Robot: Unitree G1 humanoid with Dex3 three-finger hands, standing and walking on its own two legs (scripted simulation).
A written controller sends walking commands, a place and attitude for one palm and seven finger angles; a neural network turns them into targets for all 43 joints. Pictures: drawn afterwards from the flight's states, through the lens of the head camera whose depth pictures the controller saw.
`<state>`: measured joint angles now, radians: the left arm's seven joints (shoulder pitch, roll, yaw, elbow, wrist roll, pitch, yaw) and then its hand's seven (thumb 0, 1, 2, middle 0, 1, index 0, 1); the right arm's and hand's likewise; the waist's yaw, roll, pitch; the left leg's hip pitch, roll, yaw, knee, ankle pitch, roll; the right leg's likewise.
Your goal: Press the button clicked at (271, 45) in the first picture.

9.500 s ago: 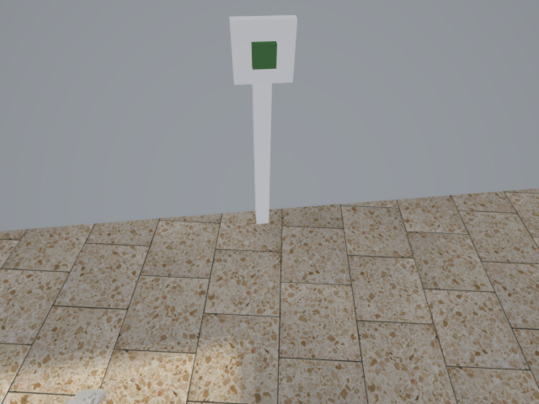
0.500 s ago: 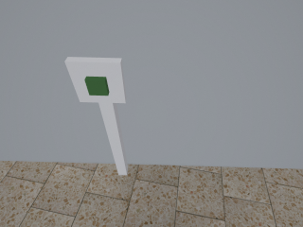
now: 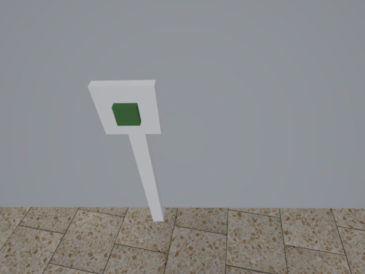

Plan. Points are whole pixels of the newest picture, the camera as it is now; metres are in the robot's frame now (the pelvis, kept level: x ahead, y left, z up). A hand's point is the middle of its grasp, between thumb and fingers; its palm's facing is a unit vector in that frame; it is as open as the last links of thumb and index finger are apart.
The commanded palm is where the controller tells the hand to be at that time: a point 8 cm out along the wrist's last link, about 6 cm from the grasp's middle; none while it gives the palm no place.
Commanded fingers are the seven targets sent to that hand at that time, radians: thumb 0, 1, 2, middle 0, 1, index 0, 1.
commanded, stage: look again from close up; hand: left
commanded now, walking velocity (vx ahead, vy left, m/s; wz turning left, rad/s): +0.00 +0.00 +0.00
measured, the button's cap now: (127, 113) +0.54 +0.20 +0.06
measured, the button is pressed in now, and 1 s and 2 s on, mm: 0 0 0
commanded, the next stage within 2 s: shuffle to correct the standing spot in 0.14 s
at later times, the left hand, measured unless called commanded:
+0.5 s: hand out of the picture +0.02 +0.14 -0.18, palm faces +0.04 -0.98 -0.17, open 7.4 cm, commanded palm none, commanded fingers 0.00 0.90 0.90 -0.20 -0.30 -0.20 -0.30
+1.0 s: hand out of the picture +0.06 +0.18 -0.17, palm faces +0.01 -0.97 -0.25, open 7.4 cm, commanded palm none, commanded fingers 0.00 0.90 0.90 -0.20 -0.30 -0.20 -0.30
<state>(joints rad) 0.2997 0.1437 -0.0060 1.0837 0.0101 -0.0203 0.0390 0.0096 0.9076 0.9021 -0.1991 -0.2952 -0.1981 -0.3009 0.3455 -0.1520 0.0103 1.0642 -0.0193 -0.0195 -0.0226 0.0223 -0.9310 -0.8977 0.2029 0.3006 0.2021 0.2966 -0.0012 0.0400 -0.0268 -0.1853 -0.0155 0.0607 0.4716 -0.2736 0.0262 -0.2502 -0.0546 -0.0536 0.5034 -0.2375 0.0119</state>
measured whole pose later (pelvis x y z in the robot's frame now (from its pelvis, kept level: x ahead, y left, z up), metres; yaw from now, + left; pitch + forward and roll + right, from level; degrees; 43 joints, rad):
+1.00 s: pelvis +0.01 -0.01 -0.01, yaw -1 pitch -2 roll +0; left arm 0.24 0.18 0.00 1.01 0.01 -0.01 0.05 0.01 0.90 0.90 -0.20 -0.30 -0.20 -0.30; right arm 0.24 -0.19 -0.03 0.98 -0.01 0.00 -0.02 0.01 -0.92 -0.90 0.20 0.30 0.20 0.30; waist -0.01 0.02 0.04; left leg -0.23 0.02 0.05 0.59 -0.31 0.01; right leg -0.25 -0.02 -0.06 0.58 -0.30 0.00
